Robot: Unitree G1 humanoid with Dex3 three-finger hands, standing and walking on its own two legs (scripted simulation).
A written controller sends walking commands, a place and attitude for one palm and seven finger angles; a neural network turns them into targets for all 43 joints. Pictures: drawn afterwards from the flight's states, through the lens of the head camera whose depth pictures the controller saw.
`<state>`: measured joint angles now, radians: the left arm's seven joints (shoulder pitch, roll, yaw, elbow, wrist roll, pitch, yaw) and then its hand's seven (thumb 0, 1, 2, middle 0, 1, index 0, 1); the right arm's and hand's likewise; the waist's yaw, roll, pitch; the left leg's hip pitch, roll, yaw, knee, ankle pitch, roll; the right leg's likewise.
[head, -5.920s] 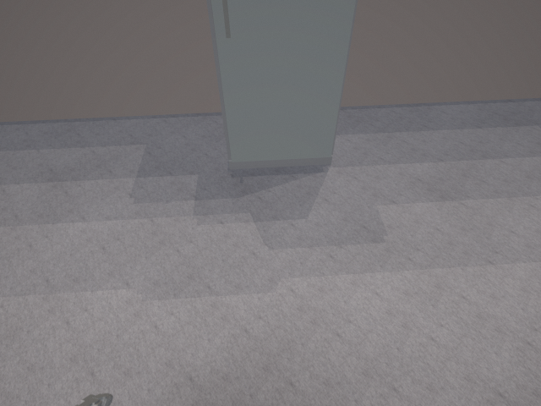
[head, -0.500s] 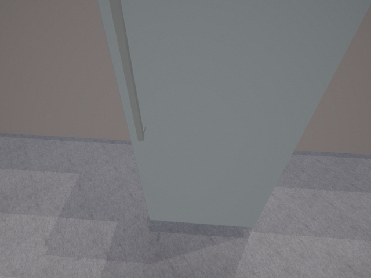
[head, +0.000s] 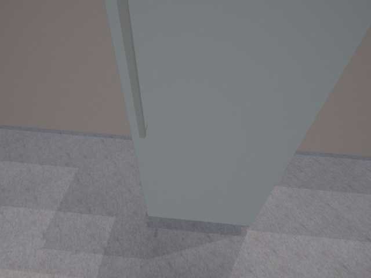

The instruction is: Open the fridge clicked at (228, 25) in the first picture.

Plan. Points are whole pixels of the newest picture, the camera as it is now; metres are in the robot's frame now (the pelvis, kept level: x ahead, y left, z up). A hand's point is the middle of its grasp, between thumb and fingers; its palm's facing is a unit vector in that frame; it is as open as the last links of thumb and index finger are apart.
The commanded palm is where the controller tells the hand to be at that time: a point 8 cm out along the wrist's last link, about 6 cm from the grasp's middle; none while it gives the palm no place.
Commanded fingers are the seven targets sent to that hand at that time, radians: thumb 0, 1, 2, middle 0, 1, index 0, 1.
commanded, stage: look again from close up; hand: left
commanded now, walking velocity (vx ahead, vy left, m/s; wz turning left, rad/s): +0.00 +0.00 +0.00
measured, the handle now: (136, 76) +0.53 +0.16 +0.18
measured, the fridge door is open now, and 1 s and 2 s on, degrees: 0 0 0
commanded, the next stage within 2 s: raise the hand to about handle height in 1.60 s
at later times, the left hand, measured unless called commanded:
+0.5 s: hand out of the picture +0.00 +0.16 -0.17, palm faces +0.03 -0.99 -0.16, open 7.4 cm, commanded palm none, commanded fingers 0.00 0.90 0.90 -0.20 -0.30 -0.20 -0.30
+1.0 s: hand out of the picture +0.01 +0.16 -0.17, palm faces +0.02 -0.99 -0.17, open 7.4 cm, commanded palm none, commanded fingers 0.00 0.90 0.90 -0.20 -0.30 -0.20 -0.30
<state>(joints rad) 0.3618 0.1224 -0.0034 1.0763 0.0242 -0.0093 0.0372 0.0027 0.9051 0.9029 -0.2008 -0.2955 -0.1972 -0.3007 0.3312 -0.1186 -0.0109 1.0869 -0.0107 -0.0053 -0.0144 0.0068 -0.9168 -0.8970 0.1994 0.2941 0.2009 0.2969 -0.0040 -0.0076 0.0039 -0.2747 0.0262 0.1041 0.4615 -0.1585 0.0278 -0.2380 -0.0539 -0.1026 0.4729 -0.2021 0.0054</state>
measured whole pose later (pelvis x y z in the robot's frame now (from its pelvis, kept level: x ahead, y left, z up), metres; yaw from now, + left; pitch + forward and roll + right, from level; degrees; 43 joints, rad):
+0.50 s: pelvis +0.01 +0.00 +0.00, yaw +0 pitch -2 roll +0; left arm 0.35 0.12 0.00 1.08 0.02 -0.01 0.04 0.00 0.91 0.90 -0.20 -0.30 -0.20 -0.30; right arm 0.32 -0.12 -0.01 1.10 -0.01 -0.01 -0.02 0.01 -0.92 -0.90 0.20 0.29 0.20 0.30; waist 0.00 -0.01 0.02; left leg -0.25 0.03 0.11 0.44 -0.16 0.03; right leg -0.22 -0.05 -0.10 0.45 -0.21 0.01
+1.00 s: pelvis +0.02 +0.00 +0.00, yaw -1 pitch -2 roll +0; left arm 0.33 0.13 0.00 1.08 0.02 -0.02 0.04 0.00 0.91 0.90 -0.20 -0.30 -0.20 -0.30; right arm 0.31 -0.12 -0.01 1.12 -0.01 -0.01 -0.02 0.01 -0.92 -0.90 0.20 0.29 0.20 0.30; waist 0.00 -0.01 0.03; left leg -0.22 0.02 0.11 0.42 -0.17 0.02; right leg -0.19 -0.05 -0.09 0.43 -0.21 0.01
